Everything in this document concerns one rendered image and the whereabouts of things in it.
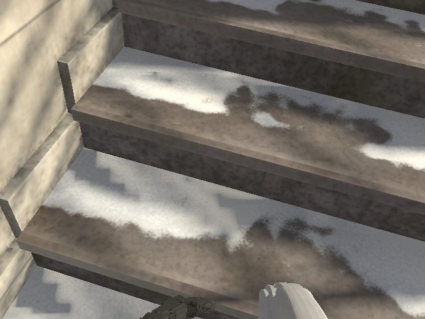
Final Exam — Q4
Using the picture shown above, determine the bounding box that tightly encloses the right robot thigh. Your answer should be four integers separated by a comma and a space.
258, 282, 328, 319

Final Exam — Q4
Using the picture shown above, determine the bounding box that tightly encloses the robot left hand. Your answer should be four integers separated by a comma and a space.
140, 295, 216, 319

